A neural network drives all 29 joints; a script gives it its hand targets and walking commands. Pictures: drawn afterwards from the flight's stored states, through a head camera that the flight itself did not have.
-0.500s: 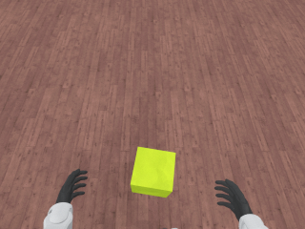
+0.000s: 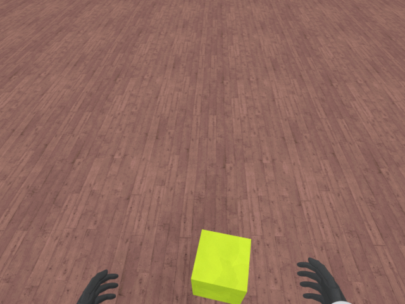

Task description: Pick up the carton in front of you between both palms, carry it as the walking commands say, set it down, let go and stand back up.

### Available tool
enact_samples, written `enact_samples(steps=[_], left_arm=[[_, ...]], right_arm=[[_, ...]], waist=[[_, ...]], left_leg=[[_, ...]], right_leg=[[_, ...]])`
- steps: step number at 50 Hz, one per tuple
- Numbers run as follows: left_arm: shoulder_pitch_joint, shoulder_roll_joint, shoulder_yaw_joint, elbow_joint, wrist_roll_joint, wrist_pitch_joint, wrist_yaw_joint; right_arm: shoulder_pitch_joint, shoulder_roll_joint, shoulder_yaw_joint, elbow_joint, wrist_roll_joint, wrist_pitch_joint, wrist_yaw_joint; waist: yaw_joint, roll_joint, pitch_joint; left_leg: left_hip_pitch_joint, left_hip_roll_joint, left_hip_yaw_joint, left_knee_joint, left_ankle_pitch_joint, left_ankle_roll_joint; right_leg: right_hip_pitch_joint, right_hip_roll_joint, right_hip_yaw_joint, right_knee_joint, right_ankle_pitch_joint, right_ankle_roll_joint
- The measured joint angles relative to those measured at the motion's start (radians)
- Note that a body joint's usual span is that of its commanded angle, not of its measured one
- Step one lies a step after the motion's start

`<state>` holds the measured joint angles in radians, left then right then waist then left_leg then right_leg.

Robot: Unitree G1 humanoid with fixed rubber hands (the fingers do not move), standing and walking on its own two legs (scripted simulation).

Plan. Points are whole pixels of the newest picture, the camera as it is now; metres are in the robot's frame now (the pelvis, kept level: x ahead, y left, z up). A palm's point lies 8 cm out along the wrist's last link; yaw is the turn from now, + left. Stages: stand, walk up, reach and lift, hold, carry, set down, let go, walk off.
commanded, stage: let go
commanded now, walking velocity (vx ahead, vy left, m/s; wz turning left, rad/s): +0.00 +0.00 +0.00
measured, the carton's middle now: (220, 268) +0.41 -0.06 -0.65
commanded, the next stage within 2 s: stand in 0.18 s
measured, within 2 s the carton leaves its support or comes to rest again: neither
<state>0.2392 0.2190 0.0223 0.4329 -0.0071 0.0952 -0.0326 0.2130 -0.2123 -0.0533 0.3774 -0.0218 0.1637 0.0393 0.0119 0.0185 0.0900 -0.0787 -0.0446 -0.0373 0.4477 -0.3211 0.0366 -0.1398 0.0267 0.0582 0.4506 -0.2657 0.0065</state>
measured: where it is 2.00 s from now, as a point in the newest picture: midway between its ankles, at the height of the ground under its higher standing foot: outside the picture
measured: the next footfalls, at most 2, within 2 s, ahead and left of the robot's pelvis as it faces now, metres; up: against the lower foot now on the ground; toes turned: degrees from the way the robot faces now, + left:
none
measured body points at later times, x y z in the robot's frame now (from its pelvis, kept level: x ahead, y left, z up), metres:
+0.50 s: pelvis +0.00 -0.02 +0.00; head +0.02 -0.02 +0.45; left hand +0.12 +0.28 -0.10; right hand +0.15 -0.30 -0.10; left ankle -0.05 +0.10 -0.74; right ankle -0.01 -0.13 -0.74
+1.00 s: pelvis -0.01 -0.02 +0.00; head -0.01 -0.02 +0.45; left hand +0.09 +0.29 -0.10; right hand +0.12 -0.31 -0.11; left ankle -0.05 +0.10 -0.74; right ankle -0.01 -0.13 -0.74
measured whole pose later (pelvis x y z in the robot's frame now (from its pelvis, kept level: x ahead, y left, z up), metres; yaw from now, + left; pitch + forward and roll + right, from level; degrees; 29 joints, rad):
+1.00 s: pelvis -0.01 -0.02 +0.00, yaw +1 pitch -2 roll +0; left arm 0.18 0.35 0.03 0.89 0.02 0.00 0.02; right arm 0.14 -0.37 0.00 0.93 -0.02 -0.01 -0.03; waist 0.01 0.02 0.02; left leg -0.09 -0.03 -0.06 0.39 -0.28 0.01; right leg -0.14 0.03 0.03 0.40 -0.23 -0.01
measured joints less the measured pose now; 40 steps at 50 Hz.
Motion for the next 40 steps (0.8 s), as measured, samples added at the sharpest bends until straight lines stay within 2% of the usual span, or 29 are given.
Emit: enact_samples(steps=[7,11,18,31,40], left_arm=[[-0.024,0.002,-0.001,0.02,-0.001,0.0,0.003],[-0.047,0.026,-0.005,0.129,0.045,-0.032,0.035],[-0.031,0.09,0.034,0.239,0.054,-0.078,0.047],[-0.03,0.108,0.019,0.35,0.042,-0.088,0.062],[-0.041,0.119,0.008,0.412,0.039,-0.094,0.061]], right_arm=[[0.006,0.0,-0.006,0.005,-0.006,0.038,-0.031],[-0.011,-0.04,0.011,0.135,-0.008,-0.045,-0.061],[-0.008,-0.089,0.012,0.289,-0.013,-0.133,-0.057],[-0.048,-0.128,0.032,0.416,0.0,-0.16,-0.071],[-0.074,-0.133,0.043,0.483,-0.001,-0.168,-0.07]], waist=[[-0.011,-0.003,-0.013],[-0.02,0.004,-0.056],[-0.012,0.009,-0.075],[0.001,0.01,-0.079],[-0.009,0.008,-0.09]], left_leg=[[-0.002,0.01,-0.002,0.014,-0.004,-0.012],[-0.06,0.012,-0.009,0.048,-0.013,-0.018],[-0.091,0.019,-0.022,0.074,-0.029,-0.023],[-0.06,0.016,-0.02,0.031,-0.015,-0.024],[-0.037,0.018,-0.028,0.001,0.004,-0.024]], right_leg=[[-0.002,0.01,-0.004,0.015,-0.003,-0.011],[-0.056,0.011,-0.016,0.043,-0.009,-0.015],[-0.077,0.017,-0.032,0.057,-0.024,-0.025],[-0.056,0.01,-0.033,0.035,-0.022,-0.025],[-0.025,0.008,-0.042,-0.006,0.0,-0.025]])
